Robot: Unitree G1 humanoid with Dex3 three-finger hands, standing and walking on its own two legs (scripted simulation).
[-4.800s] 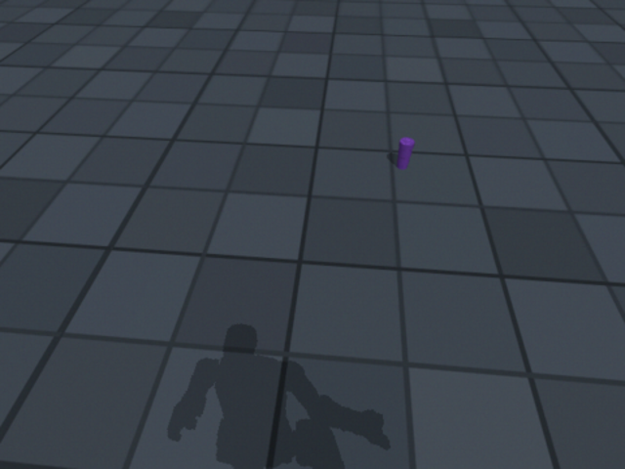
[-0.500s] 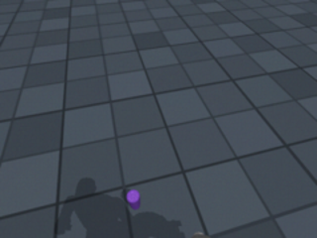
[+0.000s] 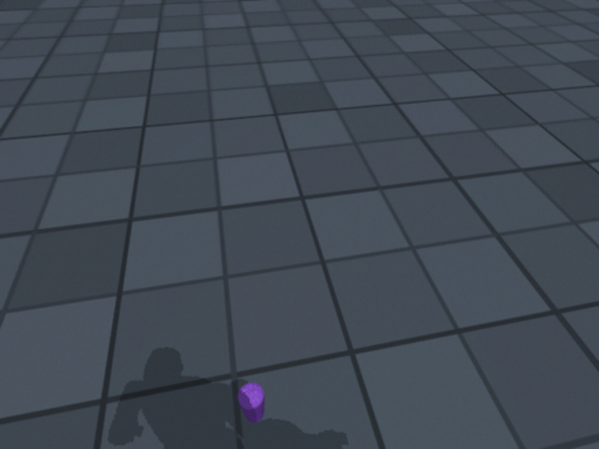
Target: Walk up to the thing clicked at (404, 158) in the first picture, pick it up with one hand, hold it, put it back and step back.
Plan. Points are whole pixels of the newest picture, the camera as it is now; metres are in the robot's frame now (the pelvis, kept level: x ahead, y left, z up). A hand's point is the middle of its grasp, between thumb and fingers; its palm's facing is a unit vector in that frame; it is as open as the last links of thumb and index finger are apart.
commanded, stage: walk up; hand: left
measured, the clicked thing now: (253, 405) +0.41 +0.16 -0.68
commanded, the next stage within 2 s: stand in 1.52 s
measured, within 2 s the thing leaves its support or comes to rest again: neither
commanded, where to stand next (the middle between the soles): +0.07 -0.03 m, yaw -2 degrees
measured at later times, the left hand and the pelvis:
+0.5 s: hand out of the picture +0.09 +0.25 -0.13, palm faces +0.03 -0.94 -0.35, open 7.4 cm; pelvis +0.04 +0.00 +0.02, yaw +0 degrees
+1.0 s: hand out of the picture +0.14 +0.24 -0.13, palm faces -0.03 -0.95 -0.31, open 7.4 cm; pelvis +0.05 +0.00 +0.03, yaw -1 degrees
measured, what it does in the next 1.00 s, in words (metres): stands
